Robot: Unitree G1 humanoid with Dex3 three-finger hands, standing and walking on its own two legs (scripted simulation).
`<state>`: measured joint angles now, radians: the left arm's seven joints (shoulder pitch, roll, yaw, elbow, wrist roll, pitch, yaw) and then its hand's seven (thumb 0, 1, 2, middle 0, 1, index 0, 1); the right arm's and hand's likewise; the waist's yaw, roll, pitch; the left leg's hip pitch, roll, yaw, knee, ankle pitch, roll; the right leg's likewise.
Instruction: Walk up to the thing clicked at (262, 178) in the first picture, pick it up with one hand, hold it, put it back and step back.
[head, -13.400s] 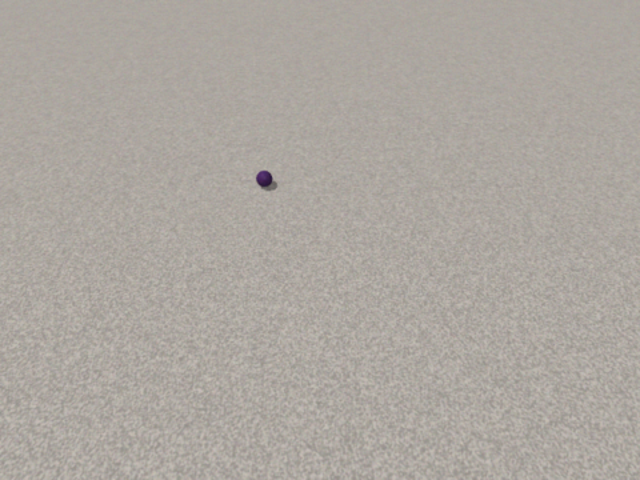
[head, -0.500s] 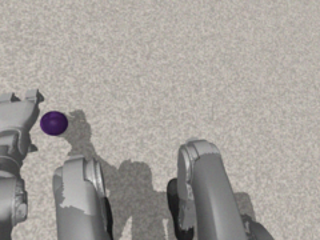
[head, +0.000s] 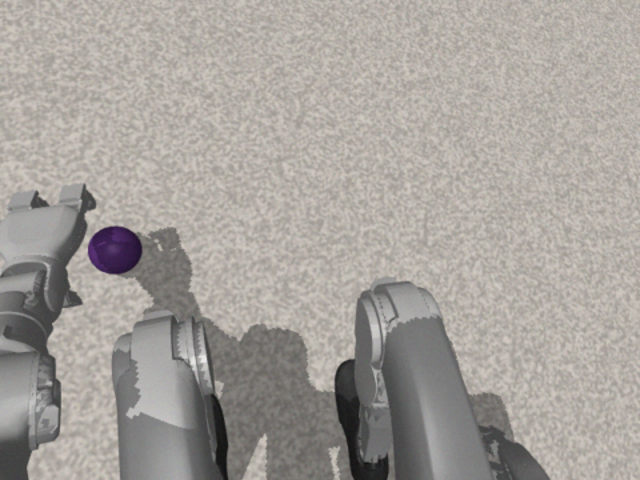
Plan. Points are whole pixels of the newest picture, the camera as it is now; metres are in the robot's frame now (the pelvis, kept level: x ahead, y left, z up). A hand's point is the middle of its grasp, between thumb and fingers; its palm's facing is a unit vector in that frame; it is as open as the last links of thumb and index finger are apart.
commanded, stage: approach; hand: left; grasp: from above
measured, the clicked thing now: (115, 250) +0.46 +0.27 -0.29
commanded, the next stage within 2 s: close in in 0.50 s
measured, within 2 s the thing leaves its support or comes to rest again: neither
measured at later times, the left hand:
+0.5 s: hand (126, 230) +0.46 +0.23 -0.19, palm faces -0.43 -0.07 -0.90, open 14.0 cm
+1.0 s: hand (109, 259) +0.42 +0.26 -0.22, palm faces -0.50 -0.11 -0.86, open 14.3 cm
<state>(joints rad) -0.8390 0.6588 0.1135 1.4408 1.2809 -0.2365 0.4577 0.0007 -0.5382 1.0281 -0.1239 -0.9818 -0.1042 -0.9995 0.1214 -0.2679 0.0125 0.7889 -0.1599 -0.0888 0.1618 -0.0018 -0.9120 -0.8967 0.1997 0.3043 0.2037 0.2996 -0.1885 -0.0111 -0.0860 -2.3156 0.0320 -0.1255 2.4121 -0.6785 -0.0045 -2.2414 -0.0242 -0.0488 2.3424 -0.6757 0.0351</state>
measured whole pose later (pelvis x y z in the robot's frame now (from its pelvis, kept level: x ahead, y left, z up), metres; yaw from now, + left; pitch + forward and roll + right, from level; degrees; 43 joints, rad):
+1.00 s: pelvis +0.01 +0.00 -0.02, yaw -2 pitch +31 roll -8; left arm -0.91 0.69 0.08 1.59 1.29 -0.28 0.53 0.00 -0.56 1.03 -0.08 -1.01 -0.07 -1.02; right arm 0.13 -0.28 0.07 0.81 -0.22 -0.14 0.23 0.00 -0.91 -0.89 0.20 0.30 0.20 0.30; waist -0.24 -0.04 -0.01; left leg -2.35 0.03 -0.17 2.50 -0.71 -0.02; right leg -2.27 -0.01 -0.08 2.40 -0.69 0.04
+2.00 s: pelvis +0.01 +0.01 -0.04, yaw -6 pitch +27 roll -13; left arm -0.95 0.84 0.16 1.77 1.29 -0.22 0.70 0.00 -0.52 1.01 -0.08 -1.00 -0.07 -1.01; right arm 0.07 -0.32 0.19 0.79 -0.32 -0.27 0.34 0.00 -0.91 -0.90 0.20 0.30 0.20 0.30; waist -0.34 -0.10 0.10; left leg -2.36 0.03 -0.24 2.59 -0.74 -0.01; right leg -2.25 0.02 -0.13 2.43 -0.68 0.07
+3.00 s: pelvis +0.00 +0.01 -0.03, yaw -8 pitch +26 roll -14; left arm -0.97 0.88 0.12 1.77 1.29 -0.23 0.71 0.00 -0.05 0.71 -0.42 -0.84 -0.44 -0.81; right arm 0.06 -0.33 0.24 0.74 -0.32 -0.29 0.34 0.00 -0.91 -0.90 0.20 0.30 0.20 0.30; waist -0.35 -0.12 0.13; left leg -2.35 0.04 -0.26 2.58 -0.73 0.00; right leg -2.23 0.03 -0.15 2.40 -0.66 0.07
